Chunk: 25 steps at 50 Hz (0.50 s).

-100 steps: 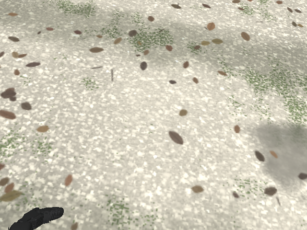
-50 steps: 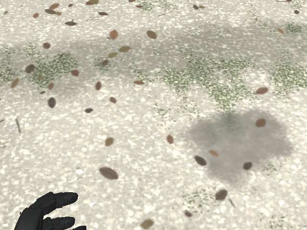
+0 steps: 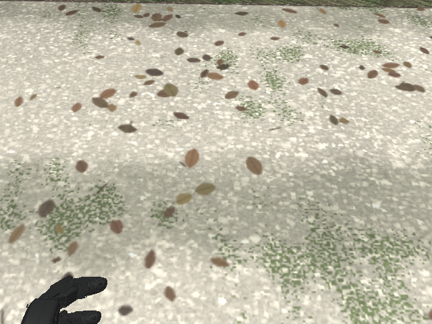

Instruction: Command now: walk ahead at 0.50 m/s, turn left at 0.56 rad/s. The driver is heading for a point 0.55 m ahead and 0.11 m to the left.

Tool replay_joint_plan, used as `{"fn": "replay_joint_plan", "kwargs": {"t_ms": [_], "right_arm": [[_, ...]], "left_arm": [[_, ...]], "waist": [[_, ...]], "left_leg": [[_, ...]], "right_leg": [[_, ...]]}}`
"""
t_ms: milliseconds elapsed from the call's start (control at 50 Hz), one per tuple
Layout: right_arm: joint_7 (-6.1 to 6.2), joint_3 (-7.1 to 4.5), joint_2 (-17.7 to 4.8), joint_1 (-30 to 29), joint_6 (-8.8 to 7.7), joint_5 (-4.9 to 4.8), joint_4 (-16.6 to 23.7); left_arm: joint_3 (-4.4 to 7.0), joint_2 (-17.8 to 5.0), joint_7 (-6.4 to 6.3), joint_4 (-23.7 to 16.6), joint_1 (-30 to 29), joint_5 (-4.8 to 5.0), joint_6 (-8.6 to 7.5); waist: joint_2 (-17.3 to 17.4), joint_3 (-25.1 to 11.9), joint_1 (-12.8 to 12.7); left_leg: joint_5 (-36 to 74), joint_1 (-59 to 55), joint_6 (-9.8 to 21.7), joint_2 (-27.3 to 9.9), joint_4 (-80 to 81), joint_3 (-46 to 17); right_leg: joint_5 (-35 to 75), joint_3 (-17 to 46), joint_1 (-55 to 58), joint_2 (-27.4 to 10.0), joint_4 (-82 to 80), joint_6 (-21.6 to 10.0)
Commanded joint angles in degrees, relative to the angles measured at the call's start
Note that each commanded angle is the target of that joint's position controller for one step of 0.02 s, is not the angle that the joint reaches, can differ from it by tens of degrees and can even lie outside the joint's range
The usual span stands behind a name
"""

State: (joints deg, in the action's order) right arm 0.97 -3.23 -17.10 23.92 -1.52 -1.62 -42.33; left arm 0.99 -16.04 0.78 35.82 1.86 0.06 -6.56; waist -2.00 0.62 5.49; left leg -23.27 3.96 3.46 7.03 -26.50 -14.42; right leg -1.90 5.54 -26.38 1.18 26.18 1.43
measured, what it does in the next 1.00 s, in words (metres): walks ahead, turning left: right foot, then left foot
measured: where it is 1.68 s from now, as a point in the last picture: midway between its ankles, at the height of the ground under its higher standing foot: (145, 314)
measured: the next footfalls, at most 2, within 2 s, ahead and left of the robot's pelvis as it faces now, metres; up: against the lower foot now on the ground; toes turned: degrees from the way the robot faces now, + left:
right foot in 0.02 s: +0.16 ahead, -0.12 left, +0.00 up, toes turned +6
left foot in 0.54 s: +0.38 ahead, +0.19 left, +0.00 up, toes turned +22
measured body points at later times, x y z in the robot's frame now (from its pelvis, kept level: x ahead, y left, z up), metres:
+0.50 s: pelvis +0.24 +0.03 +0.00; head +0.27 +0.05 +0.45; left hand +0.15 +0.31 -0.13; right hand +0.53 -0.11 -0.07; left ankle +0.34 +0.19 -0.71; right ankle +0.13 -0.13 -0.73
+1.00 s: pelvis +0.46 +0.12 +0.00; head +0.47 +0.14 +0.45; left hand +0.51 +0.43 -0.09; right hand +0.67 -0.09 -0.10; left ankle +0.35 +0.17 -0.73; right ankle +0.63 +0.09 -0.72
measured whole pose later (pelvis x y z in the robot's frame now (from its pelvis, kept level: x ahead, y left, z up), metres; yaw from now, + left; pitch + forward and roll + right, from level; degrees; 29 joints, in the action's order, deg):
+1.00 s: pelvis +0.46 +0.12 +0.00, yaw +30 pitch +1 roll +2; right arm 0.9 -2.5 -16.3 16.6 -1.3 -0.2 -42.0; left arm 1.5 -15.8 1.5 41.6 5.9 -1.2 -4.8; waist -2.8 1.3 2.9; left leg -19.8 6.8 3.6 6.9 -26.3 -6.2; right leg 3.3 2.1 -27.1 -0.8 29.1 0.4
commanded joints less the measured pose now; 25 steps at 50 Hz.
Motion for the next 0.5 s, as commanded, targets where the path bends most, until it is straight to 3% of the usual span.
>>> {"fn": "replay_joint_plan", "kwargs": {"t_ms": [20, 40, 60, 80, 100, 120, 160, 200, 260, 380, 440, 500], "right_arm": [[-0.2, -0.31, -3.06, -3.74, -0.72, 1.27, 5.38], [-0.22, 0.71, -0.23, 4.7, -1.12, -0.24, 6.58], [0.01, -0.33, -5.97, 4.83, -1.1, -0.82, 5.22], [0.02, -1.25, -8.85, -1.28, -0.75, -0.55, 5.67], [0.11, -1.4, -8.47, -4.52, -0.48, 0.14, 6.34], [-0.06, -1.53, -7.69, -6.64, -0.51, 0.66, 7.17], [-0.64, -1.4, -5.53, -6.56, -0.16, 0.11, 7.57], [-0.88, -1.02, -3.71, -7.66, 0.26, 0.18, 8.22], [-1.15, -0.63, -2.83, -10.98, 0.3, 0.5, 9.63], [-3.16, 0.2, -1.51, -20.38, -0.74, 0.27, 12.16], [-4.1, 0.07, -2.05, -23.88, -0.65, 0.03, 14.24], [-4.36, -1.31, -4.66, -20.61, -0.11, 0.6, 14.74]], "left_arm": [[5.01, -12.41, -1.07, -1.47, 15.43, -0.84, -1.16], [5.93, -15.86, -0.88, 0.49, 19.19, -1.22, -0.2], [5.18, -10.99, -0.52, -0.13, 18.37, 0.06, 0.1], [4.33, -7.67, -0.7, -0.58, 16.24, 0.17, 0.31], [3.88, -6.79, -0.68, -0.6, 13.8, -0.25, 0.56], [3.57, -5.8, -0.66, -0.03, 12.43, -0.38, 0.66], [3.32, -4.96, -0.76, 1.01, 11.69, -0.75, 0.35], [3.63, -5.54, -0.65, 2.37, 12.12, -0.32, -0.11], [4.35, -7.64, -0.7, 4.25, 12.72, -0.37, -0.12], [4.68, -10.32, -0.98, 7.16, 14.84, 0.25, 0.95], [5.09, -11.8, -0.94, 8.6, 16.59, 1.12, 1.82], [5.82, -14.21, -1.41, 8.81, 16.18, 1.78, 2.86]], "waist": [[2.72, -13.99, -11.08], [-15.42, -19.67, -7.49], [-11.01, -15.56, -8.26], [-5.14, -8.22, -9.76], [-1.64, -4.06, -9.01], [-1.65, -1.1, -8.28], [-4.51, 0.17, -6.78], [-4.31, 0.69, -6.57], [-2.55, 1.18, -6.88], [-1.17, 2.88, -10.08], [-1.47, 3.98, -10.47], [-3.53, 0.47, -6.86]], "left_leg": [[15.54, 12.45, 2.08, -7.23, -20.1, -4.86], [-10.8, 31.83, -1.37, 0.12, -36.31, 2.88], [-9.95, 38.86, -2.46, -4.99, -44.32, 2.81], [-4.12, 40.28, -3.1, -6.9, -46.55, 3.62], [0.01, 38.8, -3.62, -8.65, -45.94, 5.41], [2.67, 38.26, -3.9, -10.06, -44.07, 5.84], [5.28, 35.02, -3.97, -12.04, -41.93, 7.33], [6.57, 35.65, -4.39, -12.75, -39.87, 8.38], [11.4, 38.38, -5.2, -13.52, -33.85, 8.45], [23.79, 35.09, -3.69, -12.56, -16.79, 12.83], [20.31, 34.46, -1.82, -11.67, -12.16, 14.85], [12.0, 25.44, 1.61, -7.11, -9.77, 19.11]], "right_leg": [[-3.44, 9.18, 31.44, -12.12, -0.81, -7.07], [-13.26, 33.97, 47.17, -24.3, -4.76, -16.44], [-24.94, 39.59, 44.08, -25.53, -7.56, -16.21], [-24.37, 30.71, 37.22, -22.68, -8.57, -13.74], [-17.77, 23.23, 30.63, -20.07, -9.64, -12.26], [-12.0, 18.2, 26.1, -17.84, -11.03, -11.86], [-6.56, 10.55, 21.19, -15.0, -13.9, -11.12], [-2.41, 6.26, 20.02, -14.94, -15.72, -12.13], [4.3, 1.43, 21.49, -15.82, -16.87, -13.06], [7.98, -8.29, 24.58, -14.95, -16.5, -10.82], [11.17, -10.28, 28.91, -16.66, -14.72, -9.68], [34.51, -13.81, 31.29, -16.92, -4.63, -7.82]]}}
